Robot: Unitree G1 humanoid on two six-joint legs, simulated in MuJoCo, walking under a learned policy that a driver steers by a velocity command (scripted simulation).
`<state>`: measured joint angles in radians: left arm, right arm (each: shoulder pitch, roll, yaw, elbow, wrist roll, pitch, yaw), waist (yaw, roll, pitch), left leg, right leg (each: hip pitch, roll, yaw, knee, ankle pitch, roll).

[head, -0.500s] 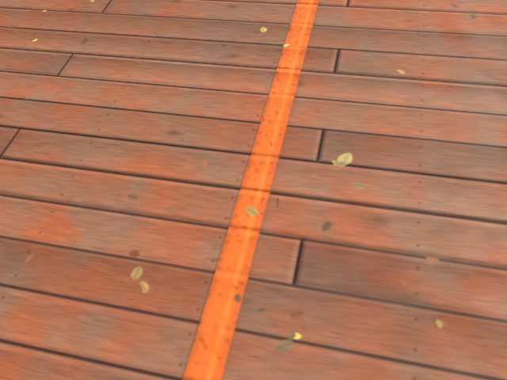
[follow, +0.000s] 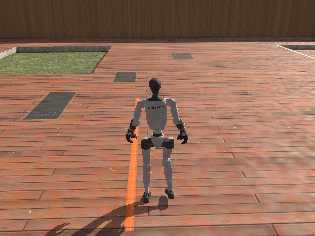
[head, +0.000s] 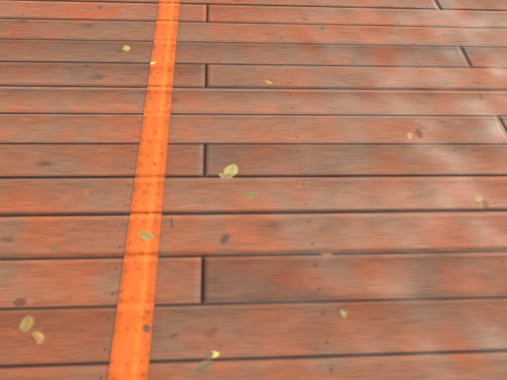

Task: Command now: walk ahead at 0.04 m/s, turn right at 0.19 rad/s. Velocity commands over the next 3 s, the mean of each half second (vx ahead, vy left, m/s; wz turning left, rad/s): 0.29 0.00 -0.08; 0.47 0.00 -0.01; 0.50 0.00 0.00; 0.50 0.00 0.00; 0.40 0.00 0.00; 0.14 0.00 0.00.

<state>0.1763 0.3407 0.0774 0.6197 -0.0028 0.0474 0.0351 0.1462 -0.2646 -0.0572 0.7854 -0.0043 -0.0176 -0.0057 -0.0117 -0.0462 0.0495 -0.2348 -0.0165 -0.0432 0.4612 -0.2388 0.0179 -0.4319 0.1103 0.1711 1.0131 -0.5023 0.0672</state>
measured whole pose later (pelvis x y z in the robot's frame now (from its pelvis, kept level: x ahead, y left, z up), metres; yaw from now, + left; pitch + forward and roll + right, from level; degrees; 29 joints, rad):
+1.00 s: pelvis +0.37 +0.05 +0.00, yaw +0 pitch +1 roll +2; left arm 0.13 0.28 0.04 0.68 -0.01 -0.08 -0.01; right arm 0.36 -0.28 -0.03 0.86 0.01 -0.08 0.02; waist -0.08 -0.05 0.03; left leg 0.01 -0.09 0.04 0.20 -0.22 0.07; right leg -0.67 -0.12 0.04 0.66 0.08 0.02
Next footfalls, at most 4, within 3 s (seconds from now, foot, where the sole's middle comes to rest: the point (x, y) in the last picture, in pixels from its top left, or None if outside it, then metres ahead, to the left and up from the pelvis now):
0.20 right None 0.02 -0.13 -0.78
0.60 left None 0.34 0.13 -0.78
1.16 right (279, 309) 0.66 -0.09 -0.78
1.68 left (198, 223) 0.95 0.15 -0.78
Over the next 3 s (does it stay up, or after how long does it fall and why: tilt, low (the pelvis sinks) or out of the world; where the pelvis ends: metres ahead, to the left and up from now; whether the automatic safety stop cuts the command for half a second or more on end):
stays up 1.30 0.04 -0.01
